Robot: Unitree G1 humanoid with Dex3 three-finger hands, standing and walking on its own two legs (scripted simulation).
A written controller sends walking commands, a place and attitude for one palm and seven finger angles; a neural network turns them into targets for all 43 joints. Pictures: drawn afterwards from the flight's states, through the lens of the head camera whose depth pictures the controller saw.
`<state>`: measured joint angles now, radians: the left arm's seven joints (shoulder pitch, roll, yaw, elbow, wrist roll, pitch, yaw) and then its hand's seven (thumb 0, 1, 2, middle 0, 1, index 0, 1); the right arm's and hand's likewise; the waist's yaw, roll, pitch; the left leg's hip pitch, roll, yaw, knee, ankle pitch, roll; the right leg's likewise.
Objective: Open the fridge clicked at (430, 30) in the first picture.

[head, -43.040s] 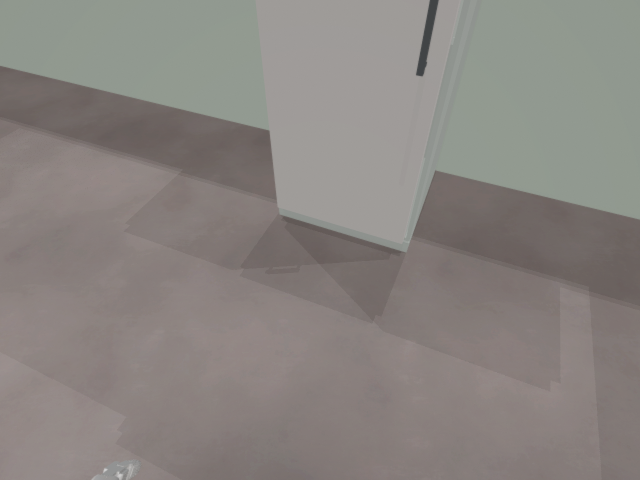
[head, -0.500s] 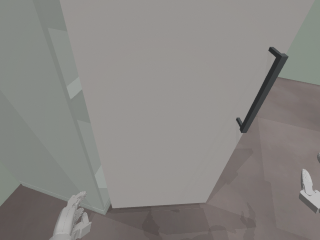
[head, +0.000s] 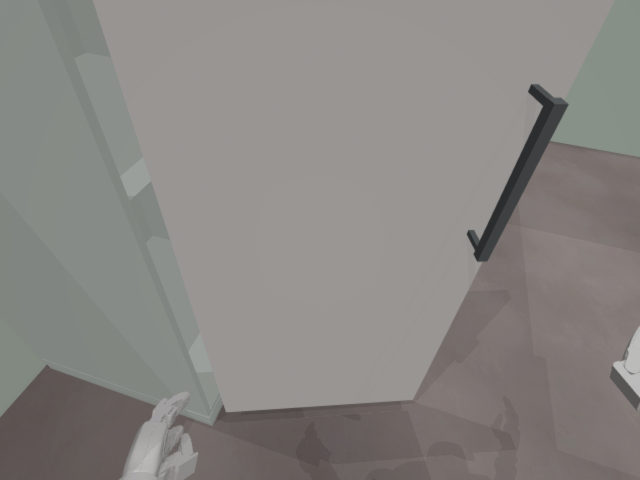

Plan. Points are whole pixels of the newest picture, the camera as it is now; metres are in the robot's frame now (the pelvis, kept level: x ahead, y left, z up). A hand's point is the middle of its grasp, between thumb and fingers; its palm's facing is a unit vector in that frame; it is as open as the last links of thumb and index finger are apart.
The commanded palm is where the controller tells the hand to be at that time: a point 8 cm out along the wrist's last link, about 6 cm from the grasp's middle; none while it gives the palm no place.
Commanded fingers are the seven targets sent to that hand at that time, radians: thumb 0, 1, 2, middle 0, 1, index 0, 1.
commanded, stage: step back with the hand held close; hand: right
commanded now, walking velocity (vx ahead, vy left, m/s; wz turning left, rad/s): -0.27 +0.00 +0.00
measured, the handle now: (506, 184) +0.48 -0.27 +0.15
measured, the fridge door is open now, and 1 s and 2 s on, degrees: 68 68 68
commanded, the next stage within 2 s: stop stepping back and stand still in 0.82 s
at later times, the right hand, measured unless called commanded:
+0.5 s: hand out of the picture +0.11 -0.30 +0.15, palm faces +0.48 +0.77 -0.42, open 7.4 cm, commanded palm +0.05 -0.33 +0.17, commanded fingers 0.00 -0.90 -0.90 0.20 0.30 0.20 0.30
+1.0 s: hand out of the picture -0.04 -0.32 +0.16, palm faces +0.54 +0.78 -0.32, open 7.4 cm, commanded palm -0.12 -0.35 +0.17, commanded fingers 0.00 -0.90 -0.90 0.20 0.30 0.20 0.30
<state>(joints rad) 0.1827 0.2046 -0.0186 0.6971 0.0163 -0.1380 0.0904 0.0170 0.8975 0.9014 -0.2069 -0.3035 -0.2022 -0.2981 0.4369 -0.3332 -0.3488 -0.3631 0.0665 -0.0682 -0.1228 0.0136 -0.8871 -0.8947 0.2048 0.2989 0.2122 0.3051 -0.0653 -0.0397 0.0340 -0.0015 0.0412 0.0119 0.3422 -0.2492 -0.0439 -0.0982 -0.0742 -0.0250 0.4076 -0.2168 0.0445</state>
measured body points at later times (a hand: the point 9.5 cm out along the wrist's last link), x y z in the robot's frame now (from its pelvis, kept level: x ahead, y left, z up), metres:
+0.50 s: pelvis -0.09 -0.03 -0.02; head -0.09 -0.03 +0.43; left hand +0.10 +0.19 -0.09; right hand +0.07 -0.34 +0.17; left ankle -0.03 +0.15 -0.74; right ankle +0.01 -0.15 -0.74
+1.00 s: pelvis -0.24 -0.04 -0.04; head -0.25 -0.07 +0.40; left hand -0.05 +0.19 -0.11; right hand -0.07 -0.36 +0.17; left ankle -0.15 +0.13 -0.68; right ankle -0.03 -0.14 -0.74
